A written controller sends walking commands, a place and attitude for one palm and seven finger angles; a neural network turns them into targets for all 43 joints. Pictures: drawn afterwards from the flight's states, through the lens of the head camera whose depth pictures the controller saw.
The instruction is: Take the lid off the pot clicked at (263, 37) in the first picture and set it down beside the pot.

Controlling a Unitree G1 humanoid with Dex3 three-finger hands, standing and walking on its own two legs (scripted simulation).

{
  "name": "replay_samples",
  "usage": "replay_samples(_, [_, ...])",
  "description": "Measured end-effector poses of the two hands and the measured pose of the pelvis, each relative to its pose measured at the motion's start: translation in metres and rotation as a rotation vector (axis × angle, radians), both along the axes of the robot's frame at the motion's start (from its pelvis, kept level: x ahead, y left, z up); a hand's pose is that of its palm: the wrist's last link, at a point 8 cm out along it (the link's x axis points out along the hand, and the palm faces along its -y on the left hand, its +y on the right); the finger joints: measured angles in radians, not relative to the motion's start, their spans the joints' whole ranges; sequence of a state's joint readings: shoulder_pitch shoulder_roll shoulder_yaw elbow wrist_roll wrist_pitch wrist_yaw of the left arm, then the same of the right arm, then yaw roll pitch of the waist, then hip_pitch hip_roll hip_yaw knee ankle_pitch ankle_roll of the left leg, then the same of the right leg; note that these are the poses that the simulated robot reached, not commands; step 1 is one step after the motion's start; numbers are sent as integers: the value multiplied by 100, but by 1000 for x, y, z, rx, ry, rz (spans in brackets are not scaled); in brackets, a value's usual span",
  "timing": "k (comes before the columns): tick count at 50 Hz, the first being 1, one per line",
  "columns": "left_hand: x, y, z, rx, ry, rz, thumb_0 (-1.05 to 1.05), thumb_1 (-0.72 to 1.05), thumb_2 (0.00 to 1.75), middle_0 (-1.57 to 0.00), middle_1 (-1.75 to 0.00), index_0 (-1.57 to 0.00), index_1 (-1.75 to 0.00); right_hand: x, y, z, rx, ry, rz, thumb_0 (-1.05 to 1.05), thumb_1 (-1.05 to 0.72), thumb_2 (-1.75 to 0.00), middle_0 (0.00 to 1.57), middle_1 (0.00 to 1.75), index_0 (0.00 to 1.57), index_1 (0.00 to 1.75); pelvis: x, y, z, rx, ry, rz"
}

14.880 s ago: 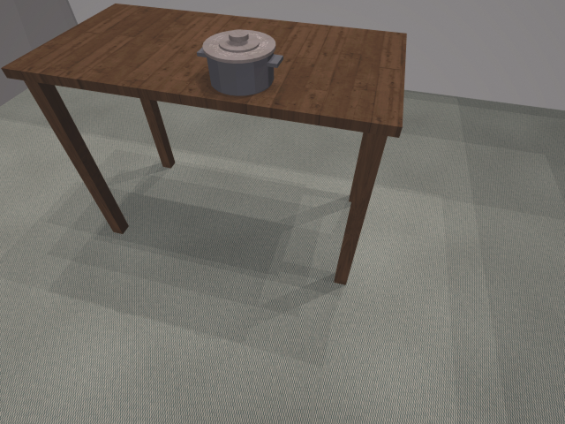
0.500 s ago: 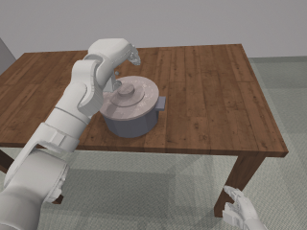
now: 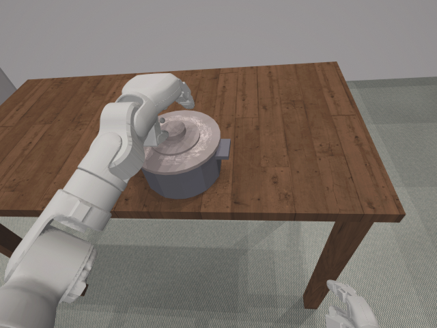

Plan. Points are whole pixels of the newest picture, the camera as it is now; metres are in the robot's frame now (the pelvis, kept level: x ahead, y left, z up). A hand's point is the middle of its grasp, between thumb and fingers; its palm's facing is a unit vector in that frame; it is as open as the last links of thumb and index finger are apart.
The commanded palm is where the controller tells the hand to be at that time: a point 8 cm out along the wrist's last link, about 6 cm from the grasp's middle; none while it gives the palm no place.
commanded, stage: move the open hand above the knob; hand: left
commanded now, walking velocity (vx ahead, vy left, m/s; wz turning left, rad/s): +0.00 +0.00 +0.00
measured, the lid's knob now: (173, 130) +0.46 +0.11 +0.13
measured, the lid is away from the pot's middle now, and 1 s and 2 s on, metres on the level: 0.00 0.00 0.00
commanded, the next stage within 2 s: lower the open fingers around the knob in 0.88 s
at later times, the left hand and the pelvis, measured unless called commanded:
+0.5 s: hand (149, 102) +0.43 +0.12 +0.22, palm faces -0.08 -0.06 -0.99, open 9.9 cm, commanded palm +0.39 +0.12 +0.27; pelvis +0.00 +0.00 +0.00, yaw +0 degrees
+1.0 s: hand (162, 118) +0.41 +0.10 +0.20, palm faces -0.12 +0.00 -0.99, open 9.9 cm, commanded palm +0.39 +0.12 +0.26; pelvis +0.00 +0.00 +0.00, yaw +0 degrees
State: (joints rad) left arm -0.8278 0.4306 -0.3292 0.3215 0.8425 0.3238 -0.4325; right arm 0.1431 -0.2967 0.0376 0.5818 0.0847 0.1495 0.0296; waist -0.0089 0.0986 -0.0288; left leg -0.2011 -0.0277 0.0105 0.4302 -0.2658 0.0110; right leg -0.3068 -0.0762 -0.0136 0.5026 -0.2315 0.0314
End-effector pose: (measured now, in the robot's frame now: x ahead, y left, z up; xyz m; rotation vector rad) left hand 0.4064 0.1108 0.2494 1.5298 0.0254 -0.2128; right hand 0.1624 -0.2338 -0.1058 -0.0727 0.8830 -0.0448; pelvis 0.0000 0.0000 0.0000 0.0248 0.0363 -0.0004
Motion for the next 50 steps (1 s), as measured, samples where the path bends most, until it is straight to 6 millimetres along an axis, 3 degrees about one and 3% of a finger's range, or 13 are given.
replay_samples(4, [-3,-5,8,29,-35,-54,0,-33,157,-88,-8,-87,-9,8,-1,5,-26,-46,0,2,-91,-90,20,30,20,30,-1,-1,0,-1,-11,5])
replay_samples(9, [6,14,32,-31,-91,43,0,-33,157,-88,-8,-88,-9,14,3,7,-13,-57,11,2,-91,-90,20,30,20,30,-1,-2,0,0,1,3])
replay_samples(12, [4,19,21,-31,-56,80,0,-33,157,-88,-8,-87,-9,17,6,7,8,-50,24,2,-91,-90,20,30,20,30,-1,-2,0,-1,7,4])
replay_samples(16, [-7,6,-1,11,1,7,0,-33,157,-88,-8,-87,-9,22,10,10,10,-59,37,2,-91,-90,20,30,20,30,-2,-1,0,-2,-1,11])
replay_samples(20, [-10,-2,11,36,-38,-54,0,-33,157,-88,-8,-87,-9,27,13,12,-7,-91,40,2,-91,-90,20,30,20,30,-2,0,0,-3,-12,14])
replay_samples(25, [8,17,29,-26,-69,68,0,-33,157,-88,-8,-88,-9,22,16,9,1,-67,38,1,-91,-90,20,30,20,30,-2,0,0,-1,1,9])
replay_samples(28, [5,17,20,-25,-45,74,0,-33,157,-88,-8,-87,-9,17,15,7,19,-45,40,2,-91,-90,20,30,20,30,-1,1,0,-1,9,9])
replay_samples(32, [-6,3,1,4,0,-9,0,-33,157,-88,-8,-87,-9,16,14,5,12,-34,38,2,-91,-90,20,30,20,30,0,2,0,-3,-1,11])
replay_samples(36, [-5,-4,12,28,-34,-50,0,-33,157,-88,-8,-87,-9,15,12,6,-11,-51,28,2,-91,-90,20,30,20,30,-1,2,0,-3,-13,13])
replay_samples(40, [8,8,28,-27,-72,25,0,-33,157,-88,-8,-88,-9,11,11,5,-11,-39,22,2,-91,-90,20,30,20,30,-2,2,0,-1,-2,5])
replay_samples(43, [10,14,21,-34,-53,66,0,-33,157,-88,-8,-87,-9,7,10,3,3,-21,18,2,-91,-90,20,30,20,30,-1,1,0,-1,8,2])
replay_samples(47, [0,4,3,-6,-12,4,0,-33,157,-88,-8,-87,-9,8,8,3,7,-17,19,2,-91,-90,20,30,20,30,0,2,0,-3,5,6])
replay_samples(50, [-6,-4,7,19,-32,-53,0,-33,157,-88,-8,-87,-9,12,8,5,-6,-39,17,2,-91,-90,20,30,20,30,1,2,0,-3,-5,8])
